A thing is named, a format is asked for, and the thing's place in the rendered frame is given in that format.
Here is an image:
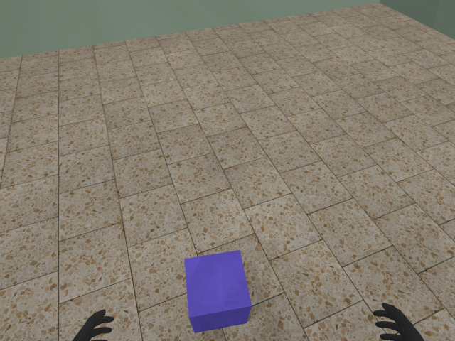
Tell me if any robot left hand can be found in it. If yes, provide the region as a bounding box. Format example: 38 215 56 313
73 309 114 341

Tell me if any robot right hand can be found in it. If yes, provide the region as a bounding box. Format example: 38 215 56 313
373 303 424 341

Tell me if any carton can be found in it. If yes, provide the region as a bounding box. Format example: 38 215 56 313
184 250 252 333

